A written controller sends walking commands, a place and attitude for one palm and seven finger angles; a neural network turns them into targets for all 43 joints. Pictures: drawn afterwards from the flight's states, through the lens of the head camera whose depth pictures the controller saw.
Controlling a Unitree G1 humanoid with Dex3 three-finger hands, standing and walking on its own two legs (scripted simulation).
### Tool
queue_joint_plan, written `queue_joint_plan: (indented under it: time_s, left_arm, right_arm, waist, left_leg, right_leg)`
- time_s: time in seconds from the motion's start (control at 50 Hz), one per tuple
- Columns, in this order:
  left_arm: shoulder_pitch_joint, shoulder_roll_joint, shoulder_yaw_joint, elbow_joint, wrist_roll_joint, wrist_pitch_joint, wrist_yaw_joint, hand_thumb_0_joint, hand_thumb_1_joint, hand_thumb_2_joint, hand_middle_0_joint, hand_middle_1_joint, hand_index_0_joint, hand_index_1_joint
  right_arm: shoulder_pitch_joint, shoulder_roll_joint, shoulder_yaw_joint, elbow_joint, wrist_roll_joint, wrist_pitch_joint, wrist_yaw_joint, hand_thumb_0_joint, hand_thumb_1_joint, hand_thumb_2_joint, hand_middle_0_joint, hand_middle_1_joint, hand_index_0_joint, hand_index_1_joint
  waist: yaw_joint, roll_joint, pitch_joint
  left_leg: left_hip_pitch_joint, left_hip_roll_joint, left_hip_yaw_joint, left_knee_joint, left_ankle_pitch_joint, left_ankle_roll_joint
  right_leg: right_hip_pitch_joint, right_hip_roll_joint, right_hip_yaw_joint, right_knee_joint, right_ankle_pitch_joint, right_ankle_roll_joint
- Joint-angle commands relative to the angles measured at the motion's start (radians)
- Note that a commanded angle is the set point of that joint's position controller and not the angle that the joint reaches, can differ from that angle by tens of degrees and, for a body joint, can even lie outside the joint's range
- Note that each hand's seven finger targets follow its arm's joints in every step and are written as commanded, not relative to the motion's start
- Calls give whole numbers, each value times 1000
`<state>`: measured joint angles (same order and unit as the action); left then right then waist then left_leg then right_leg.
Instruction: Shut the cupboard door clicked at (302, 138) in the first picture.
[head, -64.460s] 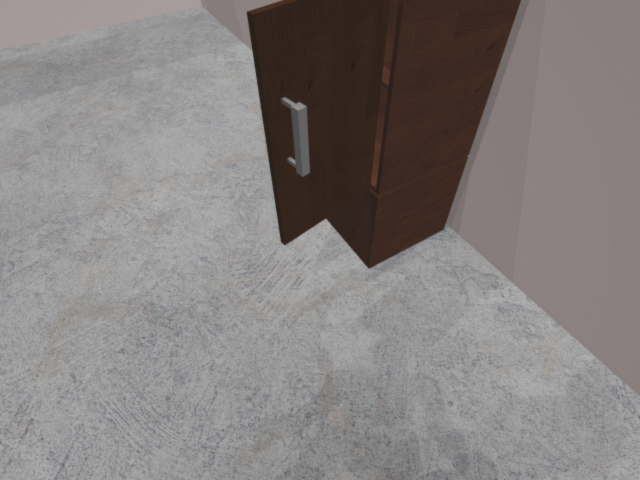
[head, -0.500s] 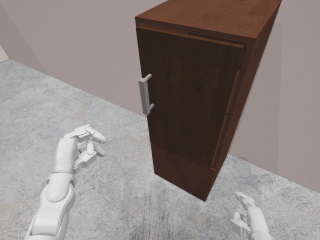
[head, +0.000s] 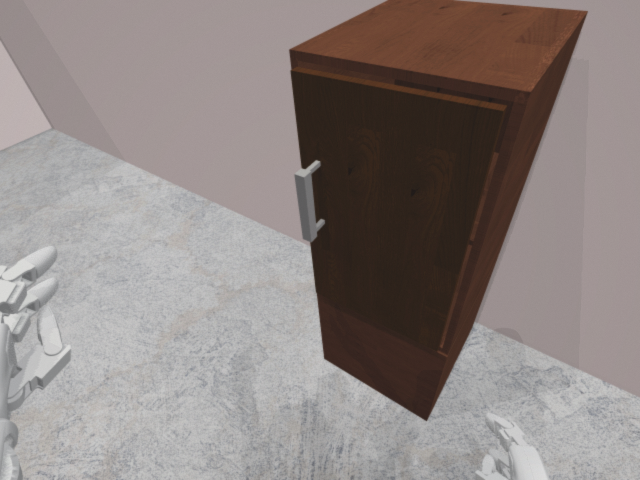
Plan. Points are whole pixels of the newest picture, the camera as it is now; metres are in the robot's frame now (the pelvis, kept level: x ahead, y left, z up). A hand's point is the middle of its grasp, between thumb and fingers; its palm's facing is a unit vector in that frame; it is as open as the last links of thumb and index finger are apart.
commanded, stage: draw the hand back to the body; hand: left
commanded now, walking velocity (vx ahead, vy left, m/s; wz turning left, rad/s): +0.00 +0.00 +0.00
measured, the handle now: (312, 201) +0.62 +0.11 +0.00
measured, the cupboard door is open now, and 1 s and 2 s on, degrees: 2 2 2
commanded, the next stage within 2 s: step back with the hand held close in 0.28 s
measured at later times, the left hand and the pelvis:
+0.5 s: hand (74, 350) +0.18 +0.26 +0.16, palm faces +0.45 -0.78 -0.43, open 7.4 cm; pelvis -0.01 +0.00 +0.00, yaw +0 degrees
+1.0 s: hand (8, 405) +0.13 +0.30 +0.15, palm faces +0.40 -0.77 -0.49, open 7.4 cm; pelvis -0.07 +0.03 -0.01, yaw +0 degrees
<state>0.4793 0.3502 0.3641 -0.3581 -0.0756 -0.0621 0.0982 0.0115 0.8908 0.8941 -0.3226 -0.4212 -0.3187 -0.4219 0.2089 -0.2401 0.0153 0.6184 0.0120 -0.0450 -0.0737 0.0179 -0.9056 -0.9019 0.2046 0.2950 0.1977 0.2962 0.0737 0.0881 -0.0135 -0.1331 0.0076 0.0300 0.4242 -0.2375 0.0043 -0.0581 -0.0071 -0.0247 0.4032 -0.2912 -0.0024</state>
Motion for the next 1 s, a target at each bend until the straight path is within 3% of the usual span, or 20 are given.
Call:
queue_joint_plan:
  time_s: [0.0,0.04,0.12,0.28,0.38,0.4,0.42,0.44,0.46,0.52,0.6,0.62,0.66,0.74,0.8,0.82,0.9,0.92,0.94,0.98]
  left_arm:
    - [-161,158,63,-161,8,-61,15,0,900,900,-200,-300,-200,-300]
    - [-165,178,78,-181,7,-66,17,0,900,900,-200,-300,-200,-300]
    - [-146,214,113,-220,10,-77,24,0,900,900,-200,-300,-200,-300]
    - [-115,183,108,-178,0,-75,16,0,900,900,-200,-300,-200,-300]
    - [-115,176,98,-189,0,-78,13,0,900,900,-200,-300,-200,-300]
    - [-179,271,181,-231,7,-111,23,0,900,900,-200,-300,-200,-300]
    - [-165,279,192,-197,11,-122,24,0,900,900,-200,-300,-200,-300]
    - [-92,225,137,-153,12,-125,20,0,900,900,-200,-300,-200,-300]
    - [-73,200,111,-160,14,-127,19,0,900,900,-200,-300,-200,-300]
    - [-31,229,139,-209,12,-140,30,0,900,900,-200,-300,-200,-300]
    - [1,261,172,-265,4,-136,41,0,900,900,-200,-300,-200,-300]
    - [5,280,189,-274,4,-132,44,0,900,900,-200,-300,-200,-300]
    - [26,264,179,-277,2,-127,47,0,900,900,-200,-300,-200,-300]
    - [66,257,182,-260,-2,-125,51,0,900,900,-200,-300,-200,-300]
    - [77,256,186,-268,0,-137,56,0,900,900,-200,-300,-200,-300]
    - [68,275,203,-285,4,-144,56,0,900,900,-200,-300,-200,-300]
    - [52,247,197,-275,17,-173,63,0,900,900,-200,-300,-200,-300]
    - [42,269,218,-276,24,-183,63,0,900,900,-200,-300,-200,-300]
    - [36,240,194,-275,26,-190,62,0,900,900,-200,-300,-200,-300]
    - [22,239,195,-292,33,-206,65,0,900,900,-200,-300,-200,-300]
  right_arm:
    - [-142,-90,-34,-162,2,-70,-17,0,-900,-900,200,300,200,300]
    - [-145,-90,-34,-161,0,-78,-21,0,-900,-900,200,300,200,300]
    - [-152,-86,-32,-152,-5,-93,-21,0,-900,-900,200,300,200,300]
    - [-154,-72,-25,-153,-2,-89,-17,0,-900,-900,200,300,200,300]
    - [-153,-75,-30,-155,-2,-89,-16,0,-900,-900,200,300,200,300]
    - [-147,-104,-41,-178,5,-65,-12,0,-900,-900,200,300,200,300]
    - [-143,-93,-40,-165,3,-53,-14,0,-900,-900,200,300,200,300]
    - [-144,-92,-42,-158,-1,-42,-12,0,-900,-900,200,300,200,300]
    - [-140,-94,-49,-162,2,-32,-9,0,-900,-900,200,300,200,300]
    - [-140,-104,-59,-174,1,-14,-15,0,-900,-900,200,300,200,300]
    - [-133,-109,-64,-209,7,22,-26,0,-900,-900,200,300,200,300]
    - [-139,-114,-67,-213,6,28,-30,0,-900,-900,200,300,200,300]
    - [-127,-110,-65,-227,9,41,-31,0,-900,-900,200,300,200,300]
    - [-123,-111,-67,-238,13,50,-30,0,-900,-900,200,300,200,300]
    - [-118,-117,-67,-241,13,44,-30,0,-900,-900,200,300,200,300]
    - [-124,-127,-70,-241,9,37,-31,0,-900,-900,200,300,200,300]
    - [-112,-125,-66,-241,12,16,-34,0,-900,-900,200,300,200,300]
    - [-117,-132,-69,-238,9,7,-35,0,-900,-900,200,300,200,300]
    - [-107,-123,-65,-237,11,0,-35,0,-900,-900,200,300,200,300]
    - [-96,-127,-69,-230,8,-17,-33,0,-900,-900,200,300,200,300]
  waist:
    - [-23,-68,-23]
    - [-16,-70,-63]
    - [-4,-33,-82]
    - [-6,-21,-12]
    - [-8,-35,-33]
    - [-44,-52,2]
    - [-47,-90,3]
    - [-55,-145,-7]
    - [-58,-131,-29]
    - [-60,-53,-119]
    - [-60,-48,-184]
    - [-58,-22,-195]
    - [-60,-32,-197]
    - [-61,-42,-165]
    - [-62,-17,-139]
    - [-60,1,-133]
    - [-67,18,-72]
    - [-66,21,-66]
    - [-70,10,-55]
    - [-71,21,-62]
  left_leg:
    - [68,8,-3,-51,182,30]
    - [80,4,-2,-51,189,35]
    - [78,1,-3,-43,211,31]
    - [55,7,5,-52,200,24]
    - [65,8,8,-52,203,27]
    - [2,28,-4,22,144,43]
    - [-19,20,-21,54,109,38]
    - [-33,17,-17,82,103,35]
    - [-37,18,-15,95,109,33]
    - [-10,37,-19,62,229,30]
    - [9,68,-34,39,454,31]
    - [9,71,-35,39,484,29]
    - [-15,80,-39,30,490,26]
    - [-95,90,-55,-2,370,28]
    - [-189,102,-76,-43,199,40]
    - [-230,103,-92,-67,127,44]
    - [-450,125,-134,-141,-245,76]
    - [-497,126,-149,-150,-314,83]
    - [-519,125,-150,-146,-342,83]
    - [-526,125,-151,-130,-375,86]
  right_leg:
    - [-116,3,-13,-74,188,2]
    - [-93,-2,-7,-73,199,2]
    - [-69,0,-3,-75,228,-3]
    - [-89,1,-4,-84,219,-2]
    - [-83,2,-2,-85,222,1]
    - [-175,-60,87,-138,270,-3]
    - [-184,-94,112,-149,281,-17]
    - [-201,-118,114,-144,288,-21]
    - [-201,-129,114,-128,307,-27]
    - [-160,-110,76,-55,397,-18]
    - [-110,-61,33,35,497,4]
    - [-100,-58,35,47,516,3]
    - [-88,-50,32,69,508,5]
    - [-93,-45,41,75,412,7]
    - [-85,-30,46,82,289,11]
    - [-67,-23,41,88,253,13]
    - [5,-5,47,140,140,18]
    - [25,-1,53,142,116,20]
    - [21,-5,53,148,90,18]
    - [6,-2,62,151,62,16]
